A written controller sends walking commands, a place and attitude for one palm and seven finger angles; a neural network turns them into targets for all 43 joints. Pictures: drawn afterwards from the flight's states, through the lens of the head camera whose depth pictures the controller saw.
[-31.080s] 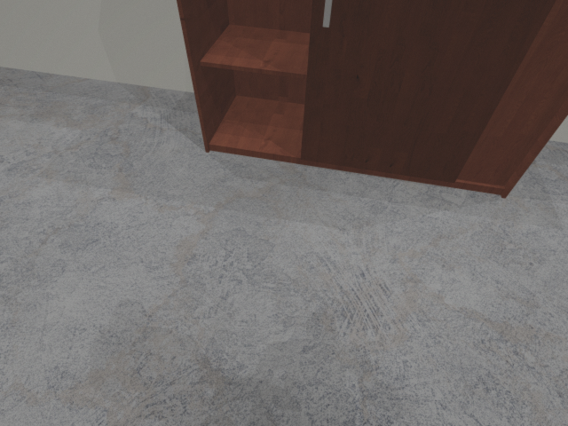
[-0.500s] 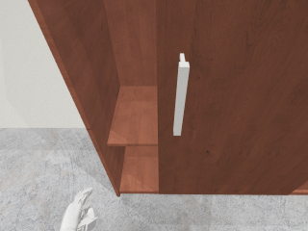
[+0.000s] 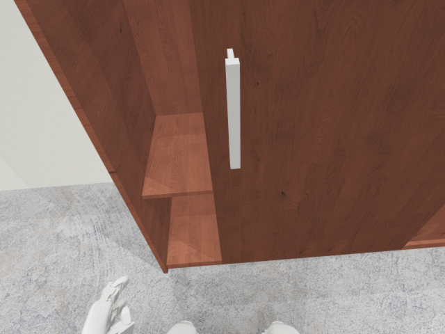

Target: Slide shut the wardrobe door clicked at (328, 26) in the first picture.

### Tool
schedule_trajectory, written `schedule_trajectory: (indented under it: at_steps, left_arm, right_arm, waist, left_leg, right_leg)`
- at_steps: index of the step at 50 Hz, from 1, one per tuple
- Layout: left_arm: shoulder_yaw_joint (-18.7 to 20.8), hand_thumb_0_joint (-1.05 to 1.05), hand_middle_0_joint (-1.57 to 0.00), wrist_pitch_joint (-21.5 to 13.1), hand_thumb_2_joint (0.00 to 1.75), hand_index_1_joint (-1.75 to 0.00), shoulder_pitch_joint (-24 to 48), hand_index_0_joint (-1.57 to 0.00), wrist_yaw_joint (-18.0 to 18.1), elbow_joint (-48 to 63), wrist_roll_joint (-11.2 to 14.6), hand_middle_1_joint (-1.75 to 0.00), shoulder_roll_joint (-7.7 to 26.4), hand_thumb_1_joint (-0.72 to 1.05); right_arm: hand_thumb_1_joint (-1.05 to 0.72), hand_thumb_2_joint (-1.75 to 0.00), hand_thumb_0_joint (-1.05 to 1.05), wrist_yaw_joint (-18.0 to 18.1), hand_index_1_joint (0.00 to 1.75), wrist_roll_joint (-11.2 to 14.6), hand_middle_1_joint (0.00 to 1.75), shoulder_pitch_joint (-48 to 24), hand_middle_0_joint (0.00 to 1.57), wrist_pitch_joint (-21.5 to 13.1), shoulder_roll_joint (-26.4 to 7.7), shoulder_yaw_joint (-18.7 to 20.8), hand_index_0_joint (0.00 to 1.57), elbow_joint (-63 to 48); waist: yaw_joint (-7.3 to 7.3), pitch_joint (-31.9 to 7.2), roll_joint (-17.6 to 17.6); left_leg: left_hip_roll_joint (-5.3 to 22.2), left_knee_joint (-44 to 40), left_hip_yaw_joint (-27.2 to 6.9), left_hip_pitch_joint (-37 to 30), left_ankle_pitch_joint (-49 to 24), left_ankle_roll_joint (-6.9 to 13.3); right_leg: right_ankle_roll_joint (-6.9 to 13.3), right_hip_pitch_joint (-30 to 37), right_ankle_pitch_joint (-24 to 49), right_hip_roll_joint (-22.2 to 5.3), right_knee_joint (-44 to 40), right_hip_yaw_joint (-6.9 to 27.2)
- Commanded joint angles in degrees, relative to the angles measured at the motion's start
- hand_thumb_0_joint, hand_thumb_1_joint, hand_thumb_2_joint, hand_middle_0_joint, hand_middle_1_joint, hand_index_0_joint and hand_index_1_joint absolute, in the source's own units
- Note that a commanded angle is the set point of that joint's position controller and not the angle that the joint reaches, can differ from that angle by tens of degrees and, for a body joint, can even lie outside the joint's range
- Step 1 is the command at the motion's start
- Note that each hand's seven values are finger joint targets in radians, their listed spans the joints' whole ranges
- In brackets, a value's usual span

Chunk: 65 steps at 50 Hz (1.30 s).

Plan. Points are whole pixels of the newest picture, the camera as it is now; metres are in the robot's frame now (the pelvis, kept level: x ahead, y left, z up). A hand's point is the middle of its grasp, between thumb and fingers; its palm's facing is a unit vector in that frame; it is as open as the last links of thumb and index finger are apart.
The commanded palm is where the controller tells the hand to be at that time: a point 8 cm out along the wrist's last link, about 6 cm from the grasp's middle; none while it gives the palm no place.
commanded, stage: step back with the hand held close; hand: right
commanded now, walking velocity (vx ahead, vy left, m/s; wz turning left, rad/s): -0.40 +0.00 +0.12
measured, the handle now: (233, 115) +0.50 +0.00 +0.14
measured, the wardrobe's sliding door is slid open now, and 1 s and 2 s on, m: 0.25 0.25 0.25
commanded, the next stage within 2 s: stop stepping back and stand still in 0.28 s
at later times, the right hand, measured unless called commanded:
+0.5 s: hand out of the picture +0.10 -0.27 +0.23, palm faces +0.53 +0.79 -0.31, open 7.4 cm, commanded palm +0.02 -0.31 +0.21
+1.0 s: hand out of the picture -0.06 -0.29 +0.24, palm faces +0.33 +0.90 -0.28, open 7.4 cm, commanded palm -0.10 -0.34 +0.21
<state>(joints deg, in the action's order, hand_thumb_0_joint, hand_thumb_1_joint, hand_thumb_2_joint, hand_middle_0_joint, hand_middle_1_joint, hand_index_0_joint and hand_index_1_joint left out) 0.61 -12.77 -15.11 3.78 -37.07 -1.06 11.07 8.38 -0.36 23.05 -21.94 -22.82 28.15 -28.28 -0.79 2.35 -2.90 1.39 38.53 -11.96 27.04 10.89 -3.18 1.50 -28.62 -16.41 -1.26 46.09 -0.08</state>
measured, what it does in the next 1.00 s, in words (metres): walks backwards: left foot, then right foot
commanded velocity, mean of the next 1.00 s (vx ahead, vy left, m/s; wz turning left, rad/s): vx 0.05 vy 0.05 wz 0.06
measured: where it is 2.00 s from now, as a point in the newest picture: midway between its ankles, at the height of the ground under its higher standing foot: outside the picture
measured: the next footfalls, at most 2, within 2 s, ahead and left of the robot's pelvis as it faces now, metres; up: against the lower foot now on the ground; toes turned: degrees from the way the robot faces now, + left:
left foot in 0.58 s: -0.05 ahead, +0.12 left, +0.00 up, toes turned -3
right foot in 0.78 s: -0.14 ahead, -0.14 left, +0.00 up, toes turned +2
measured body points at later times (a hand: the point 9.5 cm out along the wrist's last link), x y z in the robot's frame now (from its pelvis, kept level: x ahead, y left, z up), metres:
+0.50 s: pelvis -0.11 -0.01 -0.02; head -0.12 -0.03 +0.43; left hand +0.05 +0.23 -0.08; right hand +0.06 -0.31 +0.24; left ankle -0.03 +0.17 -0.63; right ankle +0.10 -0.12 -0.70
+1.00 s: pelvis -0.28 -0.06 +0.06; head -0.34 -0.12 +0.50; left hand -0.19 +0.19 -0.01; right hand -0.08 -0.34 +0.25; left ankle -0.27 +0.05 -0.62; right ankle -0.18 -0.14 -0.70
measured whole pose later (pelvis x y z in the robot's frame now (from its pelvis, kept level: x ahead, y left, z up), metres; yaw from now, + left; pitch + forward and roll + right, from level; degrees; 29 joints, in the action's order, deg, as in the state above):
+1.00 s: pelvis -0.28 -0.06 +0.06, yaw +7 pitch -4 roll +5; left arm -1.4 -7.4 -19.4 1.7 -38.2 -1.6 8.3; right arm 7.7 0.7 28.0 -11.3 -22.7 21.8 -28.6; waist 2.4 -7.0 -1.5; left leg -4.3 54.5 7.2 23.3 21.8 2.0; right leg 1.4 -13.9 -13.3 -6.3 22.9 -2.5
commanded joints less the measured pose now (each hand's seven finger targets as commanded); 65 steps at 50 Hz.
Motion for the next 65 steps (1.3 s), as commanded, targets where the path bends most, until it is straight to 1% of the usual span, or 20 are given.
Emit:
schedule_trajectory:
  at_steps: [1,9,15,18,21,25,27,28,29,36,37,38,40,42,49,51,53,55,63,65]
  left_arm:
    - [3.81,0.0,-0.2,-3.38,0.9,-0.3,4.25,-0.2,0.8,8.4,-0.26,-0.3,8.33,0.9]
    - [4.24,0.0,-0.2,-3.37,0.9,-0.3,5.01,-0.2,0.64,8.95,-0.39,-0.3,8.21,0.9]
    - [3.44,0.0,-0.2,-1.68,0.9,-0.3,3.11,-0.2,-0.65,7.21,-1.26,-0.3,6.83,0.9]
    - [3.66,0.0,-0.2,0.01,0.9,-0.3,1.71,-0.2,-0.73,6.14,-0.46,-0.3,7.02,0.9]
    - [5.31,0.0,-0.2,-0.83,0.9,-0.3,5.82,-0.2,0.75,9.23,-0.16,-0.3,10.12,0.9]
    - [6.62,0.0,-0.2,-0.32,0.9,-0.3,7.68,-0.2,-2.46,10.09,2.6,-0.3,9.56,0.9]
    - [4.88,0.0,-0.2,1.28,0.9,-0.3,7.75,-0.2,-1.86,10.18,2.0,-0.3,6.86,0.9]
    - [5.02,0.0,-0.2,2.16,0.9,-0.3,8.66,-0.2,-1.66,10.87,1.8,-0.3,6.3,0.9]
    - [4.05,0.0,-0.2,2.29,0.9,-0.3,10.16,-0.2,-1.77,10.43,0.9,-0.3,7.72,0.9]
    - [1.06,0.0,-0.2,-0.25,0.9,-0.3,3.4,-0.2,2.06,7.47,0.93,-0.3,7.0,0.9]
    - [0.98,0.0,-0.2,-0.38,0.9,-0.3,1.43,-0.2,1.97,7.47,0.77,-0.3,8.48,0.9]
    - [2.23,0.0,-0.2,-0.45,0.9,-0.3,3.38,-0.2,2.03,9.02,0.29,-0.3,10.94,0.9]
    - [2.64,0.0,-0.2,-0.64,0.9,-0.3,3.83,-0.2,-0.36,8.42,1.13,-0.3,8.57,0.9]
    - [2.49,0.0,-0.2,0.02,0.9,-0.3,6.25,-0.2,-2.12,8.19,1.17,-0.3,8.72,0.9]
    - [1.56,0.0,-0.2,2.88,0.9,-0.3,7.59,-0.2,-0.1,9.02,-0.86,-0.3,5.89,0.9]
    - [1.32,0.0,-0.2,3.47,0.9,-0.3,7.05,-0.2,0.06,8.97,-0.04,-0.3,5.7,0.9]
    - [2.29,0.0,-0.2,4.05,0.9,-0.3,7.03,-0.2,0.07,9.11,1.58,-0.3,7.77,0.9]
    - [0.41,0.0,-0.2,2.57,0.9,-0.3,7.13,-0.2,-1.01,10.21,0.18,-0.3,5.5,0.9]
    - [0.66,0.0,-0.2,1.87,0.9,-0.3,5.94,-0.2,3.29,8.01,0.0,-0.3,6.6,0.9]
    - [1.36,0.0,-0.2,1.19,0.9,-0.3,4.97,-0.2,2.63,9.17,-0.06,-0.3,9.36,0.9]
  right_arm:
    - [-0.9,-0.9,0.0,0.93,0.3,0.69,0.3,-4.9,0.2,-3.97,-11.12,6.65,0.2,-11.76]
    - [-0.9,-0.9,0.0,0.24,0.3,1.17,0.3,-6.44,0.2,-4.99,-10.32,7.77,0.2,-12.71]
    - [-0.9,-0.9,0.0,-0.24,0.3,2.07,0.3,-5.02,0.2,-4.55,-11.81,8.19,0.2,-11.85]
    - [-0.9,-0.9,0.0,-0.88,0.3,2.64,0.3,-10.75,0.2,-5.1,-12.5,7.29,0.2,-11.93]
    - [-0.9,-0.9,0.0,-0.72,0.3,3.59,0.3,-15.56,0.2,-2.85,-10.79,6.6,0.2,-13.39]
    - [-0.9,-0.9,0.0,-1.16,0.3,3.78,0.3,-5.16,0.2,-0.67,-9.13,5.57,0.2,-7.06]
    - [-0.9,-0.9,0.0,-1.18,0.3,4.23,0.3,0.6,0.2,1.28,-11.39,6.61,0.2,-7.75]
    - [-0.9,-0.9,0.0,-1.58,0.3,3.43,0.3,-1.8,0.2,1.87,-14.64,7.6,0.2,-12.06]
    - [-0.9,-0.9,0.0,-1.47,0.3,3.78,0.3,-8.66,0.2,3.13,-20.05,8.71,0.2,-17.13]
    - [-0.9,-0.9,0.0,-0.36,0.3,1.97,0.3,-13.56,0.2,6.81,-8.72,-0.97,0.2,-5.58]
    - [-0.9,-0.9,0.0,-0.18,0.3,1.34,0.3,-17.15,0.2,6.4,-8.86,-2.05,0.2,-6.83]
    - [-0.9,-0.9,0.0,0.14,0.3,1.34,0.3,-21.85,0.2,5.52,-9.24,-2.55,0.2,-10.76]
    - [-0.9,-0.9,0.0,-0.3,0.3,1.0,0.3,-15.97,0.2,5.06,-10.27,-0.95,0.2,-4.64]
    - [-0.9,-0.9,0.0,-0.11,0.3,1.11,0.3,-9.96,0.2,5.36,-10.35,-0.51,0.2,-8.53]
    - [-0.9,-0.9,0.0,1.14,0.3,1.1,0.3,-0.33,0.2,7.66,-11.98,1.92,0.2,-11.42]
    - [-0.9,-0.9,0.0,0.5,0.3,1.34,0.3,1.17,0.2,9.63,-11.72,1.53,0.2,-5.91]
    - [-0.9,-0.9,0.0,-0.62,0.3,1.7,0.3,-7.76,0.2,9.0,-16.26,3.8,0.2,-10.22]
    - [-0.9,-0.9,0.0,1.0,0.3,3.18,0.3,-11.62,0.2,6.04,-23.86,11.08,0.2,-11.03]
    - [-0.9,-0.9,0.0,0.98,0.3,2.16,0.3,-11.89,0.2,6.6,-10.71,-1.67,0.2,-12.61]
    - [-0.9,-0.9,0.0,1.72,0.3,2.55,0.3,-14.66,0.2,5.33,-11.84,0.11,0.2,-18.86]
  waist:
    - [0.12,-4.8,4.82]
    - [0.06,-9.48,8.47]
    - [0.88,-4.58,-3.68]
    - [2.68,-8.55,-6.23]
    - [1.11,-15.99,26.45]
    - [-2.31,-7.96,19.74]
    - [-2.52,-6.13,10.52]
    - [-3.03,-3.41,-16.27]
    - [-0.01,-3.27,-22.21]
    - [2.59,-6.09,-3.96]
    - [3.65,-7.92,8.49]
    - [2.84,-5.83,28.9]
    - [3.41,-0.34,17.17]
    - [1.35,1.34,7.57]
    - [-0.3,-8.14,23.9]
    - [-1.51,-9.07,10.51]
    - [0.29,-5.95,-10.66]
    - [1.76,-1.21,-9.18]
    - [2.24,-6.77,1.38]
    - [2.84,-5.39,29.82]
  left_leg:
    - [-0.09,-4.25,-2.12,-5.21,8.03,4.3]
    - [-3.84,6.4,1.27,-8.12,5.83,3.25]
    - [3.96,-16.2,-11.75,18.06,26.84,8.44]
    - [1.45,-13.18,-2.81,23.88,28.55,5.45]
    - [-11.73,44.18,14.55,-5.06,23.83,-0.16]
    - [-5.65,24.45,18.72,-7.42,24.07,3.65]
    - [-1.27,-2.94,12.21,-9.47,27.47,8.11]
    - [8.54,-22.95,-11.78,5.42,34.38,12.06]
    - [15.88,-30.48,-25.33,13.17,37.19,14.04]
    - [6.61,-10.58,-0.85,3.59,26.19,8.14]
    - [1.02,5.2,4.5,3.14,22.09,5.81]
    - [-7.34,28.29,12.74,13.2,21.82,2.03]
    - [-5.28,52.82,7.22,19.23,13.62,2.3]
    - [-2.39,50.56,6.99,19.82,8.29,3.14]
    - [-7.69,1.33,24.88,-24.91,15.71,6.28]
    - [-4.94,-13.67,21.31,-33.45,17.14,8.47]
    - [13.0,-21.28,0.71,-18.29,1.29,17.86]
    - [24.41,-29.25,-18.69,-7.55,23.17,17.95]
    - [7.92,-9.72,11.5,0.84,32.62,10.95]
    - [-5.36,25.3,19.66,14.03,27.45,3.86]
  right_leg:
    - [3.2,-7.02,-25.18,-3.78,-15.46,4.05]
    - [4.63,-8.26,-26.21,-8.86,-18.61,7.04]
    - [-0.34,7.2,-22.28,0.77,1.2,-1.05]
    - [-0.51,18.35,-16.08,-0.5,-1.92,-0.19]
    - [7.53,-10.44,-36.02,-20.28,-36.07,19.17]
    - [-0.51,-5.32,-26.86,-13.98,-27.8,-3.43]
    - [-4.79,-4.64,-26.52,-7.76,-7.23,-8.52]
    - [-5.92,-3.21,-20.15,3.1,26.45,-11.08]
    - [-4.84,-11.39,-11.76,6.64,49.74,-1.36]
    - [1.12,16.7,-11.37,0.55,-19.54,-1.94]
    - [1.46,21.09,-11.74,0.16,-28.01,-1.45]
    - [6.3,21.23,-21.6,-13.24,-34.81,17.82]
    - [10.6,9.07,-28.1,-19.87,-40.08,31.07]
    - [9.52,6.44,-27.69,-17.94,-37.03,24.31]
    - [-0.14,-1.17,-19.71,-9.74,-38.48,-0.93]
    - [-1.78,-4.61,-16.55,-4.21,-17.05,-4.69]
    - [-0.78,-11.23,-11.41,3.25,31.88,-3.26]
    - [-2.14,-20.86,-9.96,-5.21,47.92,3.75]
    - [0.02,21.66,-7.26,0.49,-14.37,-7.3]
    - [5.86,27.34,-18.42,-16.78,-35.0,28.76]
